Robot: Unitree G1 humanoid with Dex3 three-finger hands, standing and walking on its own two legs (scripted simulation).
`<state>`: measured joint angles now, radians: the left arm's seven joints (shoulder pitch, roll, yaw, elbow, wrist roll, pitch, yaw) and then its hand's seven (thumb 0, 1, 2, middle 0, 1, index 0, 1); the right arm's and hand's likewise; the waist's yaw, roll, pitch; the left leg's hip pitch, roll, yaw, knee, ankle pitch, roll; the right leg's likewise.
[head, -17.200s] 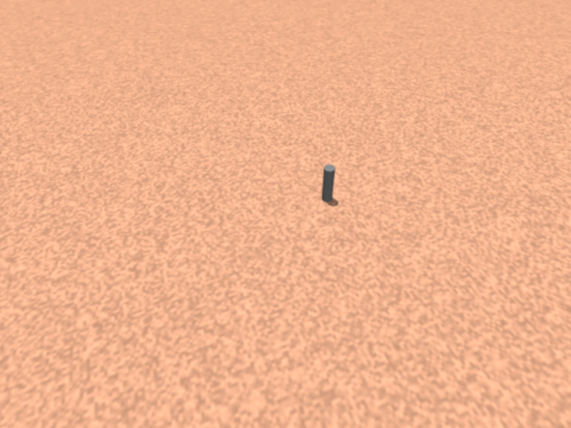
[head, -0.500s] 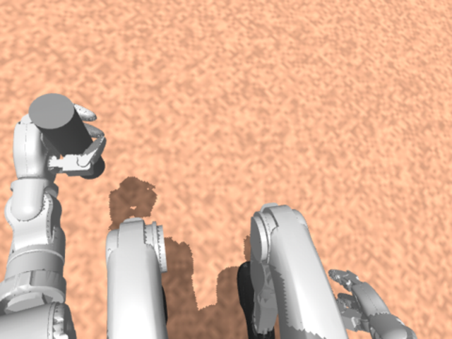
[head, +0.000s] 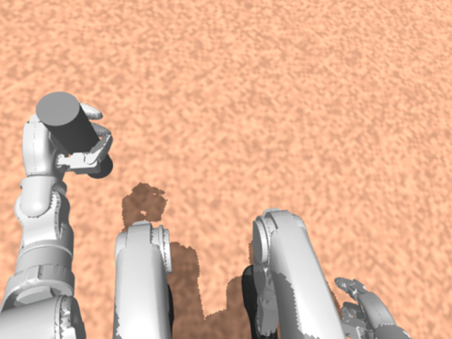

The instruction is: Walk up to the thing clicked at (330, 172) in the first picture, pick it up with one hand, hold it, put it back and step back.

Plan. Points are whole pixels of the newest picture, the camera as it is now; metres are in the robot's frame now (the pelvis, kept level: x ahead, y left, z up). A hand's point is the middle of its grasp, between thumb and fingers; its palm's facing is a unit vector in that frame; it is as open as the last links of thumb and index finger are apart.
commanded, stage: lift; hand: left
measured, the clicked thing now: (82, 143) +0.45 +0.22 -0.04
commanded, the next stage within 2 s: none
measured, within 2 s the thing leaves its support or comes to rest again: neither
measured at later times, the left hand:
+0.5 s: hand (71, 131) +0.43 +0.21 +0.04, palm faces +0.00 -1.00 -0.06, open 6.8 cm
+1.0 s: hand out of the picture +0.40 +0.21 +0.21, palm faces +0.04 -1.00 -0.04, open 6.8 cm
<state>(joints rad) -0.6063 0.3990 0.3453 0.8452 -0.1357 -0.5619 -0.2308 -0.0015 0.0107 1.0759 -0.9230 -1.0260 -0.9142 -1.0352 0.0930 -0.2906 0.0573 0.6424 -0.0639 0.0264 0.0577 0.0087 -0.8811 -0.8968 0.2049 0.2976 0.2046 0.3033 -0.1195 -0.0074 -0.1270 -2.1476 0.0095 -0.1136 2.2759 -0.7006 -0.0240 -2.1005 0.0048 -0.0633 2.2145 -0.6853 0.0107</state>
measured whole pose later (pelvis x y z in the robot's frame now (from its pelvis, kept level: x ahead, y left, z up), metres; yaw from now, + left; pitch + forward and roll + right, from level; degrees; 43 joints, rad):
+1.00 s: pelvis +0.03 +0.01 +0.18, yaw +3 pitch +29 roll -4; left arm -0.22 0.30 0.20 0.28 -0.20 -0.25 -0.17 0.00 0.02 1.06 -0.92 -1.03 -0.91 -1.04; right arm 0.14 -0.25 0.00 0.59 0.05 -0.02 -0.03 0.01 -0.89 -0.89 0.20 0.30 0.20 0.30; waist -0.04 0.03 -0.20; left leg -1.55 0.03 -0.07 1.71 -0.66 -0.01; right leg -1.51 0.00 -0.04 1.66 -0.65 0.01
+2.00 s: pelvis +0.08 +0.01 +0.33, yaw +4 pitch +12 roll -2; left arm -0.16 0.25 0.14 0.43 -0.21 -0.31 -0.22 0.00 0.02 1.06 -0.91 -1.03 -0.90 -1.04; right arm 0.24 -0.23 0.01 0.64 0.03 -0.06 -0.05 0.01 -0.90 -0.89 0.20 0.30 0.20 0.30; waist -0.04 0.02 -0.09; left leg -0.76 0.03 -0.03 1.03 -0.49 -0.01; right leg -0.73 0.00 -0.03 0.98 -0.47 0.01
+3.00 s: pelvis +0.08 +0.00 +0.36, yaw +4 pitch +6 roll -1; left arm -0.16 0.21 0.13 0.45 -0.21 -0.31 -0.22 0.00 0.03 1.05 -0.91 -1.04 -0.90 -1.05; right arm 0.23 -0.23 0.01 0.66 0.02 -0.04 -0.05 0.01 -0.89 -0.90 0.20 0.30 0.20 0.30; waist -0.02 0.02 -0.05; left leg -0.54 0.03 -0.02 0.85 -0.42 -0.01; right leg -0.52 0.00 -0.01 0.82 -0.41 0.01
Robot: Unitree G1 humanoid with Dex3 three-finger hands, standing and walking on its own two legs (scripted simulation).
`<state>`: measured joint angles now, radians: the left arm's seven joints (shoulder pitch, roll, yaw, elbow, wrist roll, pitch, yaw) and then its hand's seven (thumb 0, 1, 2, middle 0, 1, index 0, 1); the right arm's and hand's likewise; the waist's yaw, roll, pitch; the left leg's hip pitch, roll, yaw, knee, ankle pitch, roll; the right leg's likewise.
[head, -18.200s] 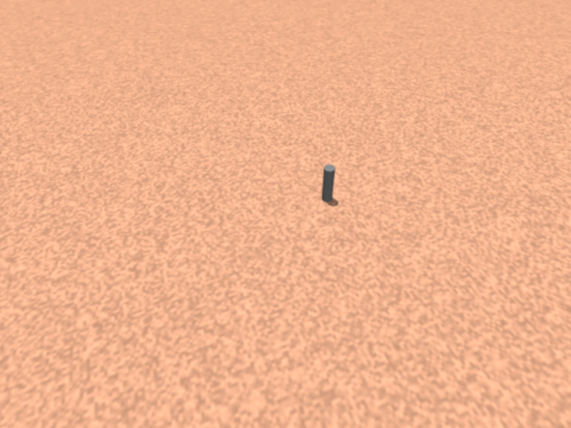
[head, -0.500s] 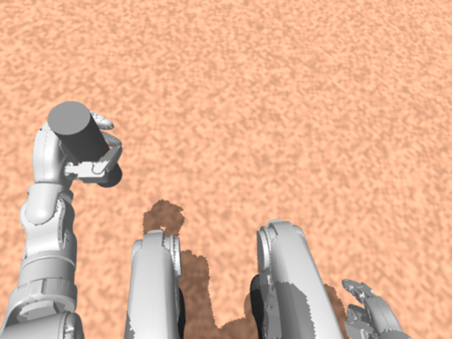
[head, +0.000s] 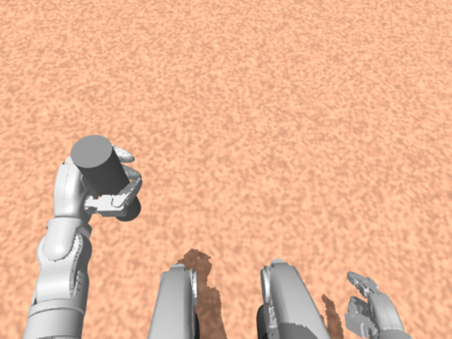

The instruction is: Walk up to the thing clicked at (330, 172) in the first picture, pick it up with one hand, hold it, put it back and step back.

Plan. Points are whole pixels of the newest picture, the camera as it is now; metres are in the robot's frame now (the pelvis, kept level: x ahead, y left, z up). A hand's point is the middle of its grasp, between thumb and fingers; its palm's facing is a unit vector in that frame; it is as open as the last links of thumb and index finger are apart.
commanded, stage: lift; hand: left
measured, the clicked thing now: (113, 185) +0.38 +0.20 +0.02
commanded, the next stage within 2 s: hold in 1.24 s
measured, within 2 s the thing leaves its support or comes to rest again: neither
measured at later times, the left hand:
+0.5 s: hand (84, 149) +0.37 +0.19 +0.15, palm faces -0.01 -1.00 -0.02, open 6.8 cm
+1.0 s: hand (78, 116) +0.38 +0.17 +0.20, palm faces -0.03 -1.00 +0.00, open 6.8 cm
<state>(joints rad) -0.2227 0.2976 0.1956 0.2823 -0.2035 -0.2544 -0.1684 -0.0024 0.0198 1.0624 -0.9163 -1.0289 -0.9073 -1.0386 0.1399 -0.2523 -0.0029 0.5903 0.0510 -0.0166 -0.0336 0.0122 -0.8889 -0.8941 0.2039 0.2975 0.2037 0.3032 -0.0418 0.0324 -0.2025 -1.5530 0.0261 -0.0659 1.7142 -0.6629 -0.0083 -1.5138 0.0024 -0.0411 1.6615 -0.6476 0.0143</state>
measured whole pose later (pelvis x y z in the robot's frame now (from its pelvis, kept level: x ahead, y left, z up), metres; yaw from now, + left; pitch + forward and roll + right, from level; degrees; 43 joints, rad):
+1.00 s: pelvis +0.05 +0.00 +0.16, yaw +2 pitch +12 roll -2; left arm -0.16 0.25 0.14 0.43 -0.21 -0.31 -0.22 0.00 0.02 1.06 -0.91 -1.03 -0.90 -1.04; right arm 0.24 -0.23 0.01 0.64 0.03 -0.06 -0.05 0.01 -0.90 -0.89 0.20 0.30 0.20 0.30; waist -0.04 0.02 -0.09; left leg -0.76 0.03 -0.03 1.03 -0.49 -0.01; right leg -0.73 0.00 -0.03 0.98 -0.47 0.01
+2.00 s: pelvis +0.05 +0.00 +0.18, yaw +2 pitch +6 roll -1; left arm -0.16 0.21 0.13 0.45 -0.21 -0.31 -0.22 0.00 0.03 1.05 -0.91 -1.04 -0.90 -1.05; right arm 0.23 -0.23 0.01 0.66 0.02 -0.04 -0.05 0.01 -0.89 -0.90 0.20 0.30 0.20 0.30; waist -0.02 0.02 -0.05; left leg -0.54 0.03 -0.02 0.85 -0.42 -0.01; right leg -0.52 0.00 -0.01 0.82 -0.41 0.01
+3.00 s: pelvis +0.05 +0.00 +0.19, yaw +2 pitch +6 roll -1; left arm -0.16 0.22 0.12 0.49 -0.20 -0.34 -0.25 0.00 0.04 1.04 -0.89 -1.05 -0.88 -1.06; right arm 0.24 -0.24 0.00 0.68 0.02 -0.05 -0.04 0.01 -0.90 -0.90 0.20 0.30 0.20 0.30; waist -0.02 0.02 -0.05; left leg -0.53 0.03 -0.02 0.84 -0.42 -0.01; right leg -0.51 0.00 -0.01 0.80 -0.40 0.01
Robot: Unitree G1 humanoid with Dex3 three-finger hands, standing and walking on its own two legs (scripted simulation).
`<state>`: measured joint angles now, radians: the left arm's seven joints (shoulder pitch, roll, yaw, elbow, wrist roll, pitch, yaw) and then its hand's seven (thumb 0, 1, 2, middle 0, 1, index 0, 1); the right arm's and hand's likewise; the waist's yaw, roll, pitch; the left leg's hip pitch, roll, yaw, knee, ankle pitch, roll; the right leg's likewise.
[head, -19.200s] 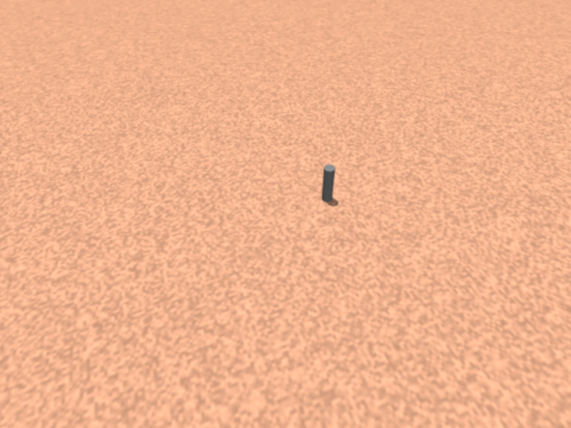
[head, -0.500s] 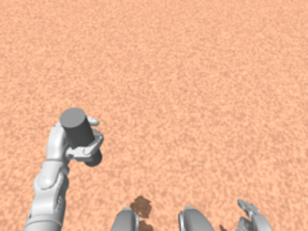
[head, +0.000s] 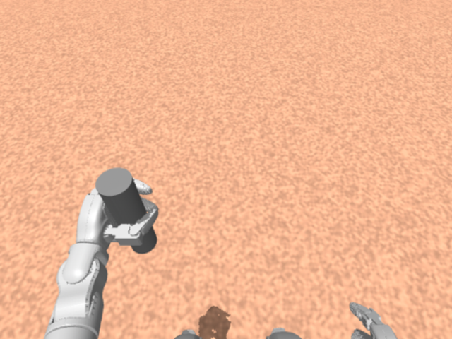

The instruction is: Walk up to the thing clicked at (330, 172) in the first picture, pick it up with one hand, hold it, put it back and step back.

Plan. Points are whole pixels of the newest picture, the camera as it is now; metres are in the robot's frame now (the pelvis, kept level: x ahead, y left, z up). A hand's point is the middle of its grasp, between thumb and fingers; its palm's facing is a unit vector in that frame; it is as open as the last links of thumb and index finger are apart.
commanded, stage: lift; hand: left
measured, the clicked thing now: (131, 216) +0.34 +0.18 +0.03
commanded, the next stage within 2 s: hold in 0.24 s
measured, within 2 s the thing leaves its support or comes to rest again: neither
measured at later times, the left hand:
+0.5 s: hand (136, 206) +0.34 +0.16 +0.06, palm faces -0.08 -1.00 +0.01, open 6.8 cm
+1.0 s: hand (135, 204) +0.33 +0.15 +0.08, palm faces -0.07 -1.00 +0.01, open 6.8 cm
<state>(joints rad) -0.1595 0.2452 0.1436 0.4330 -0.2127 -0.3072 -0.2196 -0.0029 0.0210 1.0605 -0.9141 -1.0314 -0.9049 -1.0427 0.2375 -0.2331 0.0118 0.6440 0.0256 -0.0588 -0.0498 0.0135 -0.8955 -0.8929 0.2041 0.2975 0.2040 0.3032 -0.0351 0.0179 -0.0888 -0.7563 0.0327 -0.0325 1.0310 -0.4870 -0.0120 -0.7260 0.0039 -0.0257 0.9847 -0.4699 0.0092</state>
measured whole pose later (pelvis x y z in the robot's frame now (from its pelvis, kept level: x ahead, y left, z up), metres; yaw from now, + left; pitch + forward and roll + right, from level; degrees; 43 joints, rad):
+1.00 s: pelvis +0.01 +0.00 +0.03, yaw +0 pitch +6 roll -1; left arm -0.16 0.21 0.13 0.45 -0.21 -0.31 -0.22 0.00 0.03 1.05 -0.91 -1.04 -0.90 -1.05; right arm 0.23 -0.23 0.01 0.66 0.02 -0.04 -0.05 0.01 -0.89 -0.90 0.20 0.30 0.20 0.30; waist -0.02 0.02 -0.05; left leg -0.54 0.03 -0.02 0.85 -0.42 -0.01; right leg -0.52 0.00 -0.01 0.82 -0.41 0.01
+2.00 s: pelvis +0.01 +0.00 +0.03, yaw +0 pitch +6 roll -1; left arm -0.16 0.22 0.12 0.49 -0.20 -0.34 -0.25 0.00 0.04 1.04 -0.89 -1.05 -0.88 -1.06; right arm 0.24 -0.24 0.00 0.68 0.02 -0.05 -0.04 0.01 -0.90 -0.90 0.20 0.30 0.20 0.30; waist -0.02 0.02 -0.05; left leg -0.53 0.03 -0.02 0.84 -0.42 -0.01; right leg -0.51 0.00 -0.01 0.80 -0.40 0.01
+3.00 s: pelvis +0.01 +0.00 +0.03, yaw +0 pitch +7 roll -1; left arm -0.19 0.22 0.14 0.52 -0.21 -0.34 -0.24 0.00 0.04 1.03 -0.90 -1.05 -0.89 -1.06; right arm 0.24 -0.23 0.00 0.68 0.02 -0.05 -0.04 0.01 -0.90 -0.90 0.20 0.30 0.20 0.30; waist -0.02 0.02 -0.06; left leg -0.54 0.03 -0.02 0.84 -0.42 -0.02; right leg -0.52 0.00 -0.02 0.81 -0.41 0.01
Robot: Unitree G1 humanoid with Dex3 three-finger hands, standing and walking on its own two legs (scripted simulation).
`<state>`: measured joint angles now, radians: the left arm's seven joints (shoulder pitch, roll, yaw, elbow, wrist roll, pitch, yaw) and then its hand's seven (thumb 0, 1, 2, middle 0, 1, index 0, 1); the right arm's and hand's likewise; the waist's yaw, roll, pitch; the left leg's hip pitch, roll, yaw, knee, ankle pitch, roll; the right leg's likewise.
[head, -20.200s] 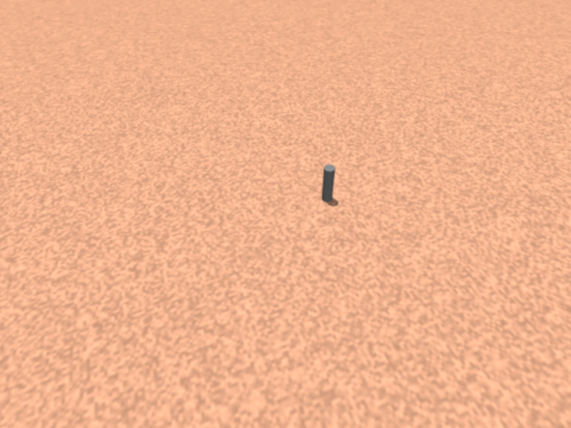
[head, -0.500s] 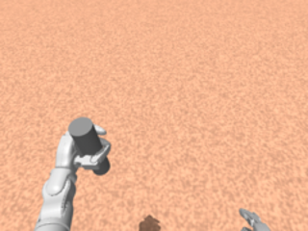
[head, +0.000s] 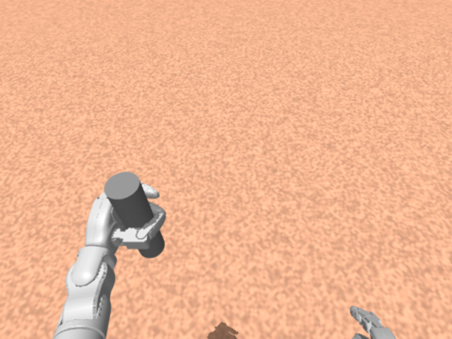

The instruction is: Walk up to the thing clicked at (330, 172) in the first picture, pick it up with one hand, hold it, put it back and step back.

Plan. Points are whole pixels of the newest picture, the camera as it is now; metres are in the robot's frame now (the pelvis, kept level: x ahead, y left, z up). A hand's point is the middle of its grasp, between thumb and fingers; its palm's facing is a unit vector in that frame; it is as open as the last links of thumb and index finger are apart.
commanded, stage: hold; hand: left
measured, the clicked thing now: (139, 220) +0.33 +0.17 +0.04
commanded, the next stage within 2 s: crouch in 1.94 s
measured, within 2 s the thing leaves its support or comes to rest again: neither
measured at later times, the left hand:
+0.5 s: hand (143, 219) +0.33 +0.15 +0.06, palm faces -0.09 -1.00 +0.00, open 6.8 cm
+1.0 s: hand (144, 220) +0.33 +0.15 +0.05, palm faces -0.10 -0.99 -0.01, open 6.9 cm
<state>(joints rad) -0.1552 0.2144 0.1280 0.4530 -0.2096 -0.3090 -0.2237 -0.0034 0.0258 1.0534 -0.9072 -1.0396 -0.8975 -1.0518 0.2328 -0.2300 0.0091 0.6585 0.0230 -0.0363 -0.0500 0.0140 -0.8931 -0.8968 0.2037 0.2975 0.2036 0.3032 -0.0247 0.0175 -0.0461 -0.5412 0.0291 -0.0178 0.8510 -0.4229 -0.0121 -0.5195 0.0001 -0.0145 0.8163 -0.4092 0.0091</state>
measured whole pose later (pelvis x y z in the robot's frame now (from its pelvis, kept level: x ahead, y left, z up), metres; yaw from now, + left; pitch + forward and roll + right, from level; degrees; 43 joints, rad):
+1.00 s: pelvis +0.00 +0.00 +0.00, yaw +0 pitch +6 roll -1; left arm -0.16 0.22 0.12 0.49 -0.20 -0.34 -0.25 0.00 0.04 1.04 -0.89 -1.05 -0.88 -1.06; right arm 0.24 -0.24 0.00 0.68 0.02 -0.05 -0.04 0.01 -0.90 -0.90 0.20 0.30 0.20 0.30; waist -0.02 0.02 -0.05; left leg -0.53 0.03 -0.02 0.84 -0.42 -0.01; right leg -0.51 0.00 -0.01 0.80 -0.40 0.01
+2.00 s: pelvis +0.00 +0.00 +0.00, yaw +0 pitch +7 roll -1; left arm -0.19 0.22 0.14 0.52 -0.21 -0.34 -0.24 0.00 0.04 1.03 -0.90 -1.05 -0.89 -1.06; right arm 0.24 -0.23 0.00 0.68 0.02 -0.05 -0.04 0.01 -0.90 -0.90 0.20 0.30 0.20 0.30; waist -0.02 0.02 -0.06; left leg -0.54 0.03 -0.02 0.84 -0.42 -0.02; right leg -0.52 0.00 -0.02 0.81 -0.41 0.01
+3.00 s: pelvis -0.08 +0.00 -0.28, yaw -2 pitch +34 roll -3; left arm -0.63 0.33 0.31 1.09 -0.12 -0.76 -0.27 0.00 0.04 1.04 -0.90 -1.03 -0.89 -1.05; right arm 0.12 -0.25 0.03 0.71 -0.09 -0.08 0.09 0.01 -0.89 -0.90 0.21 0.30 0.21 0.30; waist -0.11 -0.01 -0.19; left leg -1.93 0.01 -0.07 2.02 -0.68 -0.02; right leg -1.90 0.00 -0.03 1.98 -0.68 0.01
